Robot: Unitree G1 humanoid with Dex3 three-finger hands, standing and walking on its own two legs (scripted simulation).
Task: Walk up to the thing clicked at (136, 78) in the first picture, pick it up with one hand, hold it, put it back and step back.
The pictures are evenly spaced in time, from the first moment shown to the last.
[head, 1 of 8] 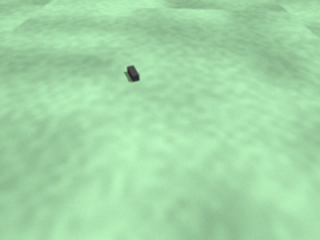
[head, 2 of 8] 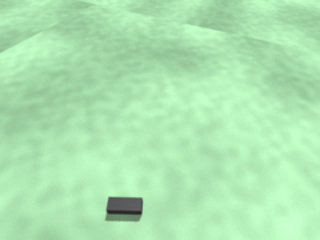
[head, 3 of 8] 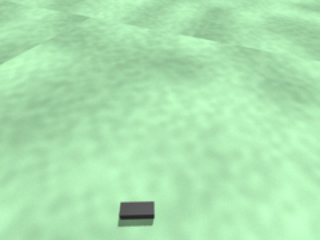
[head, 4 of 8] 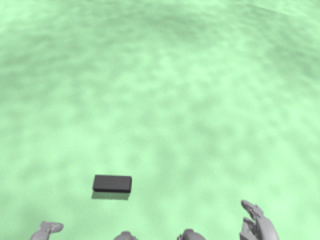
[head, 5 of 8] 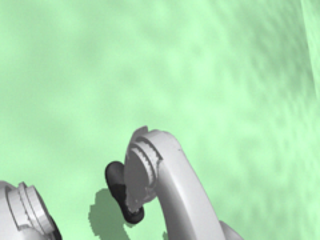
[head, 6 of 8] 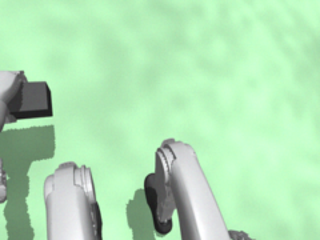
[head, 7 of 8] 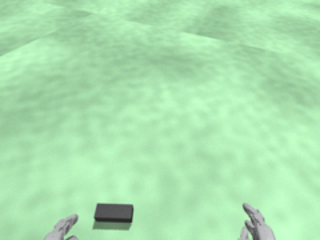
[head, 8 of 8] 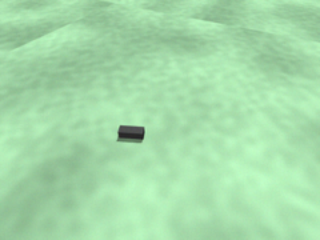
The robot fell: no
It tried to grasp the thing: yes
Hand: left
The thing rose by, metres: 0.68
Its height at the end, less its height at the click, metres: +0.00
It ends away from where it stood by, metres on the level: 0.02
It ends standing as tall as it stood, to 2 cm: yes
